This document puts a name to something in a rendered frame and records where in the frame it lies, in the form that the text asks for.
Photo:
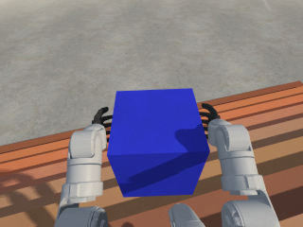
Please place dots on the carton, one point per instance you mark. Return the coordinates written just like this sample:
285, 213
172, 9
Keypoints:
157, 144

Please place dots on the right robot hand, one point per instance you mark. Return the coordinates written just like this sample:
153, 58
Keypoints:
213, 114

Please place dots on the left robot upper arm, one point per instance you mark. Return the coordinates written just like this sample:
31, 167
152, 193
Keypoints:
88, 216

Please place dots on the right robot upper arm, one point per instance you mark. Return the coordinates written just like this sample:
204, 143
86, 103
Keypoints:
248, 213

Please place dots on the robot left forearm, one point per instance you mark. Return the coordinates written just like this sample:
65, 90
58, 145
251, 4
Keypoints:
83, 173

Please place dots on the left robot hand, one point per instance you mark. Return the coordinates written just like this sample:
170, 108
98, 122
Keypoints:
99, 119

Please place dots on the robot right thigh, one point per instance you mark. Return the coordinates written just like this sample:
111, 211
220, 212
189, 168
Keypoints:
181, 215

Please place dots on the robot right forearm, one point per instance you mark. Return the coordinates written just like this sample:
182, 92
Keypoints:
236, 156

